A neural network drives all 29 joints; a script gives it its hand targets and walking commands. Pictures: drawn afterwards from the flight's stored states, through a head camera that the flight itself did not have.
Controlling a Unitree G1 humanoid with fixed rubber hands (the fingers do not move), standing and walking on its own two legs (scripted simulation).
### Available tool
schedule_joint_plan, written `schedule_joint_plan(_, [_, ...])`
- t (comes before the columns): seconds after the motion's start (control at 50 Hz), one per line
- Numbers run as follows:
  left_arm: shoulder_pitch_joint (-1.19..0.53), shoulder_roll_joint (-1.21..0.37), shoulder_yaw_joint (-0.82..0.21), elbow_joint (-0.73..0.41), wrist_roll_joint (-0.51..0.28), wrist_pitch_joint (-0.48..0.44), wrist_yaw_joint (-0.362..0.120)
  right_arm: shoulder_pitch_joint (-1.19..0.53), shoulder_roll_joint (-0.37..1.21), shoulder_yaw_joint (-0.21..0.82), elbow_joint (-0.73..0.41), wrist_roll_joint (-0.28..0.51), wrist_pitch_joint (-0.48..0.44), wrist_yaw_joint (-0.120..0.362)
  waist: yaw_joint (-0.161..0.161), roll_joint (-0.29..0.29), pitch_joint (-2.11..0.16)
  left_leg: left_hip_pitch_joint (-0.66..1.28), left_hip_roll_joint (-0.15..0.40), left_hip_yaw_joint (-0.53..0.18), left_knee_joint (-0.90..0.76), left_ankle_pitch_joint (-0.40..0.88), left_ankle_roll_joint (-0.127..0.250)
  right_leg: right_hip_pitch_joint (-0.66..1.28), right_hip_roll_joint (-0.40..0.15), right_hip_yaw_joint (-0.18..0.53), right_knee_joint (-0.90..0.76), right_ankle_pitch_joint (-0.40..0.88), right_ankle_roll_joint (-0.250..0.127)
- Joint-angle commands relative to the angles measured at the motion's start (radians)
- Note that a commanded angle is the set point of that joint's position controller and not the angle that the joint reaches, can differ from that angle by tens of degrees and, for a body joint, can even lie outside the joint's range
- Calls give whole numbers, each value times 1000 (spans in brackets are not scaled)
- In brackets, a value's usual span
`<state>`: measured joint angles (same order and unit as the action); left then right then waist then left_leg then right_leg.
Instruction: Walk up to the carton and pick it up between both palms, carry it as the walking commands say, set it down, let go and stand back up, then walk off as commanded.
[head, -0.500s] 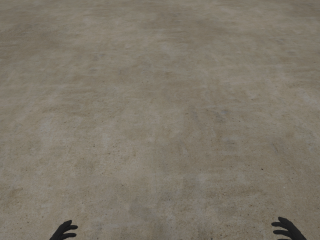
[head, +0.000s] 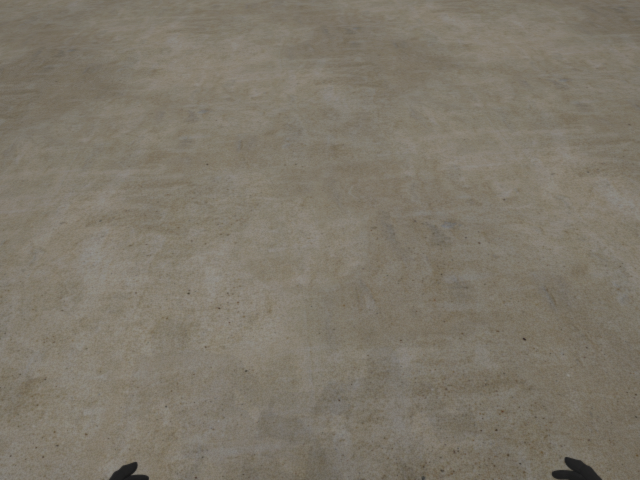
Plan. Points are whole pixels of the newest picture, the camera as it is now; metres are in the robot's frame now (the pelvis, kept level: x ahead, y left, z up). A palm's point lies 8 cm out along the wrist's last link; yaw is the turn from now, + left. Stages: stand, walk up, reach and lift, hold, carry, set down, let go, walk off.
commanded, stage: stand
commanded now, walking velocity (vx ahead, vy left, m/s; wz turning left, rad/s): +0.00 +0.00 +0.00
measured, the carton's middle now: out of the picture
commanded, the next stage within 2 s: walk up in 0.30 s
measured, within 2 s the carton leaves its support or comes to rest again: neither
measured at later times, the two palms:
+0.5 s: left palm out of the picture +0.10 +0.31 -0.10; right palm out of the picture +0.10 -0.31 -0.10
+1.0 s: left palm (274, 322) +0.36 +0.11 -0.05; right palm out of the picture +0.09 -0.50 -0.07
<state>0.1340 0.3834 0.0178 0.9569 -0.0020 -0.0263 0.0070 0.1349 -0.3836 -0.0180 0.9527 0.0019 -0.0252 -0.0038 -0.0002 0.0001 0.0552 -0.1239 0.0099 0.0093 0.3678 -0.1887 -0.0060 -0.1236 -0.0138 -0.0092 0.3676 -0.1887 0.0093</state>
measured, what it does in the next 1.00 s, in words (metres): steps to the right, turning right: right foot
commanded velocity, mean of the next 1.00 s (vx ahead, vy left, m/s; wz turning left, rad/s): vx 0.00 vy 0.00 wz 0.00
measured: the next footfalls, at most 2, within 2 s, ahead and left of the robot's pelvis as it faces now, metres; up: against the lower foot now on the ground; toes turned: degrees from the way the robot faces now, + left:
right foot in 0.82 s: +0.13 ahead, -0.29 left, +0.00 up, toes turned -23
left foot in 1.12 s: +0.34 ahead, -0.14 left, +0.00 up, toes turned -28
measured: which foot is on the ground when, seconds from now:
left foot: down 0.00-0.82, up 0.84-1.00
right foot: down 0.00-0.50, up 0.52-0.80, down 0.82-1.00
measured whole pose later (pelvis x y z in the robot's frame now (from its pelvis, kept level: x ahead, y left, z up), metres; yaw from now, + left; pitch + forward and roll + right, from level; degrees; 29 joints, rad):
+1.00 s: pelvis +0.10 -0.14 -0.02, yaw -26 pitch -2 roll -1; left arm 0.21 0.44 0.08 0.59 0.02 0.06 -0.12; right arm 0.30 -0.53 -0.08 0.61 -0.02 -0.07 0.01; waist 0.06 0.08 0.01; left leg -0.43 0.11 0.08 0.97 -0.50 0.02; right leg -0.31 0.03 0.03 0.58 -0.24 -0.05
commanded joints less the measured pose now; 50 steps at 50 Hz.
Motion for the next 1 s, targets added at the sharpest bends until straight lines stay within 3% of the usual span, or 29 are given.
schedule_joint_plan(0.0, [-31,166,34,-41,-1,-11,5,-31,-166,-34,-41,0,-11,-5,0,1,-44,-7,119,-93,-73,68,26,-5,-117,91,-71,67,-29])
schedule_joint_plan(0.46, [-20,164,37,-8,-1,-10,10,-21,-165,-36,-5,1,-10,-11,-1,1,-44,5,124,-90,-86,92,25,6,-121,88,-85,91,-29])
schedule_joint_plan(0.48, [-40,198,69,-178,48,32,-77,71,-300,-122,-104,-50,-21,-26,-49,89,-100,227,156,-80,1,-177,119,-340,-50,156,62,-136,-98])
schedule_joint_plan(0.5, [-143,174,81,-250,67,44,-112,168,-343,-135,-108,-63,-26,-41,-112,185,-110,294,342,-274,-153,-407,199,-537,-9,67,253,-267,-68])
schedule_joint_plan(0.52, [-174,159,98,-307,93,56,-131,192,-377,-141,-147,-81,-31,-62,-120,177,-77,244,513,-358,-254,-481,274,-629,-63,43,489,-228,-17])
schedule_joint_plan(0.54, [-122,177,122,-331,96,63,-143,117,-354,-135,-206,-88,-41,-79,-61,91,-27,155,553,-328,-258,-428,284,-651,-147,112,629,-185,11])
schedule_joint_plan(0.56, [-54,184,132,-347,89,65,-159,53,-329,-132,-250,-87,-49,-86,-12,37,-21,104,532,-231,-245,-359,260,-615,-191,136,641,-143,28])
schedule_joint_plan(0.58, [-6,191,137,-360,81,67,-175,25,-326,-137,-273,-84,-53,-85,12,43,-26,91,487,-122,-227,-311,232,-572,-212,137,613,-124,31])
schedule_joint_plan(0.64, [-38,178,125,-395,58,81,-212,51,-323,-142,-313,-83,-60,-69,-18,98,7,38,393,97,-210,-296,214,-489,-197,56,487,-70,19])
schedule_joint_plan(0.68, [-78,172,120,-418,51,86,-227,80,-338,-151,-338,-89,-60,-58,-32,110,15,2,381,172,-185,-329,207,-429,-181,12,402,-61,2])
schedule_joint_plan(0.76, [-37,199,122,-414,33,76,-215,75,-365,-159,-367,-79,-43,-32,4,127,8,-82,376,246,-66,-433,186,-279,-109,-75,352,-68,-41])
schedule_joint_plan(0.78, [-2,205,123,-404,27,70,-204,74,-368,-158,-367,-72,-35,-22,26,109,4,-110,360,275,20,-456,176,-215,-85,-95,300,-68,-60])
schedule_joint_plan(0.8, [77,235,133,-377,25,62,-187,88,-347,-150,-367,-68,-27,-10,67,21,-37,-177,310,326,234,-409,152,-79,-40,-86,243,-114,-92])
schedule_joint_plan(0.82, [226,336,162,-340,29,53,-159,69,-296,-133,-404,-55,-23,8,152,-242,-91,-355,178,397,674,-313,94,83,-90,172,33,-393,-180])
schedule_joint_plan(0.84, [201,460,186,-380,23,53,-138,12,-275,-112,-477,-20,-33,18,182,-471,-105,-708,24,192,876,-524,60,208,-214,648,-139,-498,-306])
schedule_joint_plan(0.86, [182,448,187,-397,-1,62,-123,4,-319,-120,-492,-6,-47,15,166,-354,-135,-711,105,35,893,-475,67,200,-267,659,-165,-518,-343])
schedule_joint_plan(0.88, [161,415,180,-403,3,65,-113,30,-326,-116,-478,-3,-58,16,146,-276,-103,-699,117,6,841,-410,56,173,-259,629,-160,-509,-345])
schedule_joint_plan(0.9, [110,375,168,-404,8,72,-107,91,-321,-109,-447,-3,-64,13,105,-206,-56,-647,144,2,751,-371,41,105,-239,543,-145,-451,-322])
schedule_joint_plan(0.94, [2,325,147,-435,15,75,-114,207,-323,-110,-400,-26,-60,5,38,-181,-64,-443,134,24,598,-325,22,-81,-174,425,-129,-381,-287])
schedule_joint_plan(0.98, [-32,301,141,-456,30,75,-127,237,-304,-108,-407,-25,-52,4,26,-204,-39,-341,100,56,522,-267,20,-206,-156,390,-145,-388,-275])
